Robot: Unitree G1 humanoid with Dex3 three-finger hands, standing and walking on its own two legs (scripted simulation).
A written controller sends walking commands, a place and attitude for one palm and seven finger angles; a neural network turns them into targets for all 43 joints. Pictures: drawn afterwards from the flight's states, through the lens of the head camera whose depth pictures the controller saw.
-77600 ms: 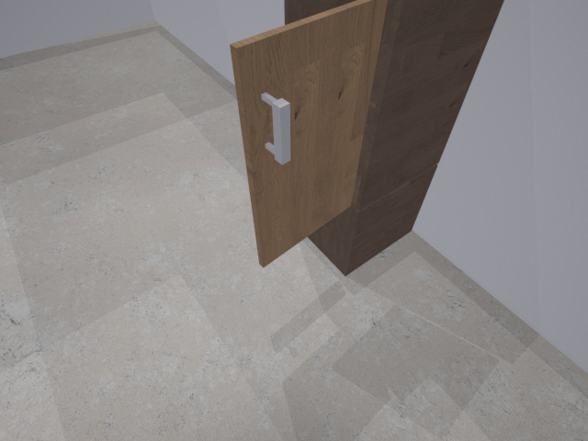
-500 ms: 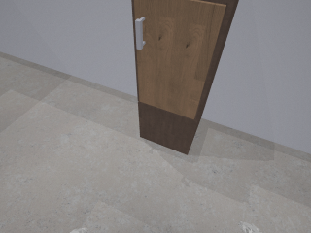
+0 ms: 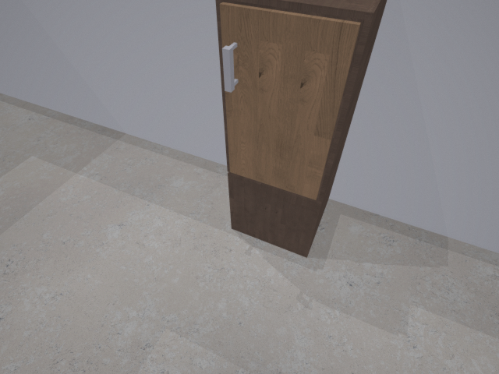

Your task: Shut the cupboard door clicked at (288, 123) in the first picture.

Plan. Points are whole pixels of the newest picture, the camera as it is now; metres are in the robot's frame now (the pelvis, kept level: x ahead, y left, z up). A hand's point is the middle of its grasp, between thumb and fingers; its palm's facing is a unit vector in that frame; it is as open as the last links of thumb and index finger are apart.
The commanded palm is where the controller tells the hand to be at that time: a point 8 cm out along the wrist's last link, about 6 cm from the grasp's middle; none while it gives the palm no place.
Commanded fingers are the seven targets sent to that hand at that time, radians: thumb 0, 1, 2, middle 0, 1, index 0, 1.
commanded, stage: let the arm hang, fingers relaxed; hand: left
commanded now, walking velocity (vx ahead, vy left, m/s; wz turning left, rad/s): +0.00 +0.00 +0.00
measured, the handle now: (231, 67) +0.86 +0.10 +0.10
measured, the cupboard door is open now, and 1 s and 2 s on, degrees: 0 0 0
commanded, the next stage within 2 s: look to check the result in 0.34 s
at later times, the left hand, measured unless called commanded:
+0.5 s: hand out of the picture -0.03 +0.15 -0.18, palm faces +0.04 -0.99 -0.15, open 7.4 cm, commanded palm none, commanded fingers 0.00 0.90 0.90 -0.20 -0.30 -0.20 -0.30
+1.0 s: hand out of the picture -0.01 +0.16 -0.18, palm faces +0.03 -0.99 -0.16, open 7.4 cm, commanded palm none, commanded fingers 0.00 0.90 0.90 -0.20 -0.30 -0.20 -0.30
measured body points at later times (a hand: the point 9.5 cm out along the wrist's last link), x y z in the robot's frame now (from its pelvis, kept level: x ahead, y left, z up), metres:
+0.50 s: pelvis +0.00 -0.01 +0.00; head +0.00 +0.00 +0.45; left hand -0.03 +0.21 -0.16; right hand -0.03 -0.22 -0.16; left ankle +0.06 +0.10 -0.74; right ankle +0.00 -0.12 -0.74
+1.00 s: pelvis +0.01 -0.01 +0.00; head +0.02 +0.00 +0.45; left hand -0.01 +0.21 -0.16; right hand +0.01 -0.22 -0.16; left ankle +0.06 +0.10 -0.74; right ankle +0.00 -0.12 -0.74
